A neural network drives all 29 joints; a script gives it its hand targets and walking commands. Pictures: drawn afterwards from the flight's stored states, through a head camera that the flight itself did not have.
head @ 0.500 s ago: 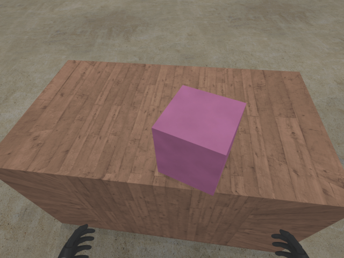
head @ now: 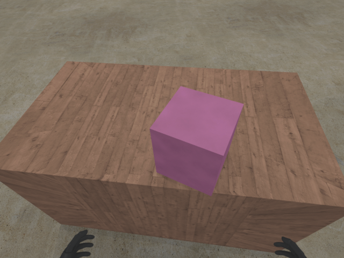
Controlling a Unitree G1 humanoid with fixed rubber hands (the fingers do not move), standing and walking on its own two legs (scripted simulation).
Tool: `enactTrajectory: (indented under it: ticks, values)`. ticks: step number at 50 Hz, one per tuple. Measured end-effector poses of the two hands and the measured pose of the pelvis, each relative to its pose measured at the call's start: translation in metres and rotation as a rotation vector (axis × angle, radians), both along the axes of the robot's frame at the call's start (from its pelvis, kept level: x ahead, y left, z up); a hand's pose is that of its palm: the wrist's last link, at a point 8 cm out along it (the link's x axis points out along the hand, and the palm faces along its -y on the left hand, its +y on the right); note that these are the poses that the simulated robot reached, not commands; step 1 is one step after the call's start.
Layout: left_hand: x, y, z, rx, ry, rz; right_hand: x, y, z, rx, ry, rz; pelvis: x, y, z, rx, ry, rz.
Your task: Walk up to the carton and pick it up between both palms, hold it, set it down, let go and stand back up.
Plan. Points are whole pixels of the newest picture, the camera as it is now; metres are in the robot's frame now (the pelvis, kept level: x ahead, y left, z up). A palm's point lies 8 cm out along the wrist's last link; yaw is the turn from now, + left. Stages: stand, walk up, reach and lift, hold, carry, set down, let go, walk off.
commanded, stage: walk up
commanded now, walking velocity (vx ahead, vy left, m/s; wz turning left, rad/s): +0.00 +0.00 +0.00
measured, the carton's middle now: (196, 141) +0.43 -0.04 -0.02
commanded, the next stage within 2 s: none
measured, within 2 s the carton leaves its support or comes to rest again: neither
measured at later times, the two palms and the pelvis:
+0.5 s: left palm out of the picture +0.07 +0.28 -0.10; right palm out of the picture +0.07 -0.37 -0.09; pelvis -0.04 -0.04 -0.02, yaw -3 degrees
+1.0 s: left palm out of the picture +0.09 +0.25 -0.08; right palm out of the picture +0.07 -0.36 -0.07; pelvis -0.05 -0.04 +0.00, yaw -3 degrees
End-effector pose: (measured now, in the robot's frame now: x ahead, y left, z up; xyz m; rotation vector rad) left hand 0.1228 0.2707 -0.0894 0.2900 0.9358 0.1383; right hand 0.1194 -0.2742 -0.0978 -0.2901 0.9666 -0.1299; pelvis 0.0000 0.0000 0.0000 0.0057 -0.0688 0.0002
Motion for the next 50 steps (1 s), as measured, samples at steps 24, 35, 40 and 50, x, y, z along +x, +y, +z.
enactTrajectory:
  ticks: [24,35,40,50]
  values:
    - [-0.047,0.01,-0.014,0.112,0.134,-0.014,-0.043,-0.1,0.008,-0.217,0.026,-0.05,-0.036,-0.035,-0.018,0.008,0.015,-0.051]
    - [-0.054,-0.011,-0.021,0.035,0.09,0.004,-0.08,-0.073,0.003,-0.155,0.074,-0.029,-0.048,-0.035,-0.013,0.018,0.004,-0.029]
    - [-0.059,-0.013,-0.02,0.037,0.095,-0.014,-0.06,-0.08,0.017,-0.153,-0.033,-0.028,-0.047,-0.04,-0.012,-0.001,-0.001,-0.057]
    - [-0.034,-0.02,0.007,0.055,0.011,-0.036,-0.046,-0.089,0.025,-0.126,-0.085,-0.034,-0.047,-0.045,-0.002,0.002,0.008,-0.054]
